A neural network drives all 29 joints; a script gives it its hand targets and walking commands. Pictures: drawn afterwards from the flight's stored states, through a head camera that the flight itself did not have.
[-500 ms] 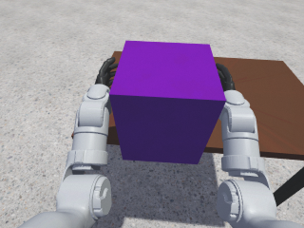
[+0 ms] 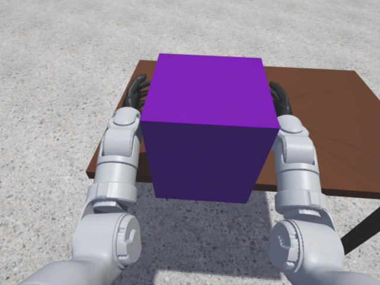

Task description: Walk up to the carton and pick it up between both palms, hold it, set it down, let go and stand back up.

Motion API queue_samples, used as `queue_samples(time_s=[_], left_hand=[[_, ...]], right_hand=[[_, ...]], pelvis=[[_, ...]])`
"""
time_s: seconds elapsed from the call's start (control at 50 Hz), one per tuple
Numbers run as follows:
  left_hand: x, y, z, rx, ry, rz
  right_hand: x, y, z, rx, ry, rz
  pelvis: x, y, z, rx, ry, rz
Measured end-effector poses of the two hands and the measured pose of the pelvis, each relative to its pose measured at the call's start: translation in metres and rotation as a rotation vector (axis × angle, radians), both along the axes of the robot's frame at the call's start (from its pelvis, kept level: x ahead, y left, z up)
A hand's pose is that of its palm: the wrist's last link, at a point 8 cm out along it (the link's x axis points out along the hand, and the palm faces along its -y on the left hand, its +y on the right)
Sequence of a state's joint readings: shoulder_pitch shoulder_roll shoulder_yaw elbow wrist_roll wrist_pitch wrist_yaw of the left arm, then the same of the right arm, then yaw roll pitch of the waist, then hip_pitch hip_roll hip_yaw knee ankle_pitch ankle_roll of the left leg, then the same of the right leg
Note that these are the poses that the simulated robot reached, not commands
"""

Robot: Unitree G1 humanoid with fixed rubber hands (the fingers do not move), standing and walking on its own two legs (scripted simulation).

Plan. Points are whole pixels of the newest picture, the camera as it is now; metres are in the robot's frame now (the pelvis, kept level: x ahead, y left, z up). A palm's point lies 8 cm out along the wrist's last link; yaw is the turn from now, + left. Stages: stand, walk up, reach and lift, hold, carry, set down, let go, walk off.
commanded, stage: set down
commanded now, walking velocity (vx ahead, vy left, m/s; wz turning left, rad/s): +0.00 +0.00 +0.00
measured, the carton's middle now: (205, 132) +0.40 -0.02 +0.13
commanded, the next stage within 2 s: none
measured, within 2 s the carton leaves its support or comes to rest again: rests again in 1.14 s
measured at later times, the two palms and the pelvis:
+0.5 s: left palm (135, 110) +0.43 +0.13 +0.16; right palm (274, 117) +0.42 -0.17 +0.15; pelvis +0.01 +0.00 +0.00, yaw +0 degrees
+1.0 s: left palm (138, 112) +0.45 +0.13 +0.14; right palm (270, 120) +0.43 -0.17 +0.13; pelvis +0.02 +0.00 +0.00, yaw +0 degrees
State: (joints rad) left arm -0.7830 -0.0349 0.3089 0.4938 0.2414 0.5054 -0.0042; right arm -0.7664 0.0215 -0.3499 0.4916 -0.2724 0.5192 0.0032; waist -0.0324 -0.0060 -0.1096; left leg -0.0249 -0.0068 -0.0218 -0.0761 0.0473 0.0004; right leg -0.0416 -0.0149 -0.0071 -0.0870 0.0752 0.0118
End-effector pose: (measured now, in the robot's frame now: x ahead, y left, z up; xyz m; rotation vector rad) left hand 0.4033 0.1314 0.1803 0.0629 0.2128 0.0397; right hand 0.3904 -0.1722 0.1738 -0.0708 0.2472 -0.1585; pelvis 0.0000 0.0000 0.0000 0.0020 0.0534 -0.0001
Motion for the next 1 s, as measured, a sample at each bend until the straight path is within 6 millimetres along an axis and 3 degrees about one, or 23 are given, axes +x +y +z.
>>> queue_samples(time_s=[1.0], left_hand=[[0.045,0.001,-0.041,-0.013,0.019,-0.009]], right_hand=[[0.042,0.000,-0.041,0.021,0.015,-0.010]], pelvis=[[0.021,0.002,-0.001,-0.002,0.085,0.000]])
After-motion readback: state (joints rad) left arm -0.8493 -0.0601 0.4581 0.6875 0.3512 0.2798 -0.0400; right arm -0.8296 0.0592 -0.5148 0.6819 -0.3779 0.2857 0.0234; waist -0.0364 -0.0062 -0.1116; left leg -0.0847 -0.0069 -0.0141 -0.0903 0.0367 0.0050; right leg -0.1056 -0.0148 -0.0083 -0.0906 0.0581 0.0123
